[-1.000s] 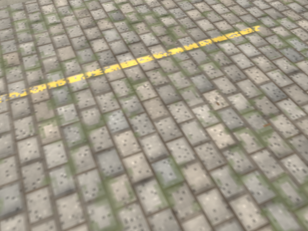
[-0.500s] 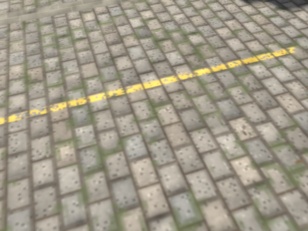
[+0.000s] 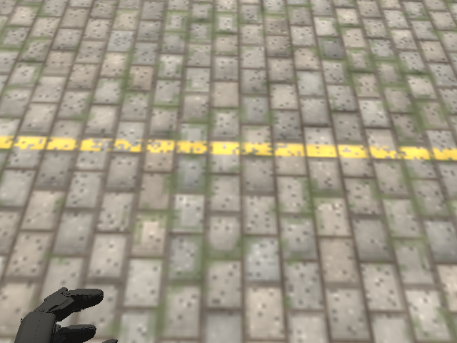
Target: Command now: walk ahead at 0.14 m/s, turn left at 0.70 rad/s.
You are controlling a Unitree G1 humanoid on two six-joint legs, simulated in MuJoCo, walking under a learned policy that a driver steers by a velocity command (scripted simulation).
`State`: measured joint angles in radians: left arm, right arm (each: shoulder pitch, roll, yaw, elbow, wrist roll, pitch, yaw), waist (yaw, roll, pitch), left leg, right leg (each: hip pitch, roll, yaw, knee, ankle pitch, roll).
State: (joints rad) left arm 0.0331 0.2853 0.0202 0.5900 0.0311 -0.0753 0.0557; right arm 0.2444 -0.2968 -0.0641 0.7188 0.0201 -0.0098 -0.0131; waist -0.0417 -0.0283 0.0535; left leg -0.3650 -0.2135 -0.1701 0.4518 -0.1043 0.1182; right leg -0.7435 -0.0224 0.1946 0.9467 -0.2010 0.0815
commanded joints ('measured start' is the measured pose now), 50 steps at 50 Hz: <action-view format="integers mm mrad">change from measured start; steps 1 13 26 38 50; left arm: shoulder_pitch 87 203 211 79 -144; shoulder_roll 61 99 173 41 49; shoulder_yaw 14 39 66 45 25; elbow -37 -17 15 -49 -141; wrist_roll -11 12 -54 -47 -77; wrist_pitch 19 2 71 -20 -42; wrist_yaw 1 -25 -29 -76 -143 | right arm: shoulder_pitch -33 92 51 215 312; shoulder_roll -130 -120 -70 -46 -133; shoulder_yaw -33 -6 -6 16 18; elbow -91 -108 -47 39 131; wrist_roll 15 -23 0 -17 -5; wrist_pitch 16 15 19 -94 -62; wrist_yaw -36 -19 4 14 12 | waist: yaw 41 26 42 -9 -31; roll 113 -270 -220 154 206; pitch -221 -256 -132 47 117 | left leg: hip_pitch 67 -153 144 360 472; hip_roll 225 56 155 444 499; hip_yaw -202 -68 222 -106 113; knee -34 537 176 -358 -286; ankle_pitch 342 -612 -342 -326 377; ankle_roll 54 -143 -114 84 47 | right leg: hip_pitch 165 740 410 -240 88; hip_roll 54 -391 -172 -62 8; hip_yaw -74 392 181 -162 -290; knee -122 -554 -744 119 -353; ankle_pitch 137 758 -540 182 100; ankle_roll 16 -429 -273 -67 -148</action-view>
